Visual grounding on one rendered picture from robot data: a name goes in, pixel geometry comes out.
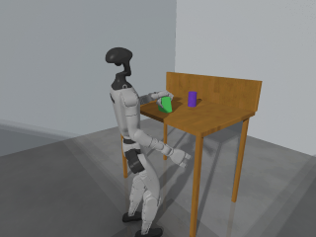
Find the robot left forearm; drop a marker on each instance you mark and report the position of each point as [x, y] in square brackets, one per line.
[145, 99]

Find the sponge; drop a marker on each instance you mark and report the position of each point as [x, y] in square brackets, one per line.
[166, 103]

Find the right robot upper arm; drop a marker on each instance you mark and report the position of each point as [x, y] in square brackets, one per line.
[129, 102]

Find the robot left shin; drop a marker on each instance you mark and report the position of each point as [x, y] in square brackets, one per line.
[135, 197]

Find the table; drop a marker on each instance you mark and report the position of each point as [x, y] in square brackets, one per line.
[221, 102]

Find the left robot hand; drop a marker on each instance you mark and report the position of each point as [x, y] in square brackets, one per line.
[161, 94]

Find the robot right forearm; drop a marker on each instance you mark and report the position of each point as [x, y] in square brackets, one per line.
[146, 140]

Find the robot torso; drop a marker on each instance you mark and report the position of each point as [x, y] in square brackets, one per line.
[127, 144]

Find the right robot hand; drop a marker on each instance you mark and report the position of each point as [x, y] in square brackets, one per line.
[178, 156]

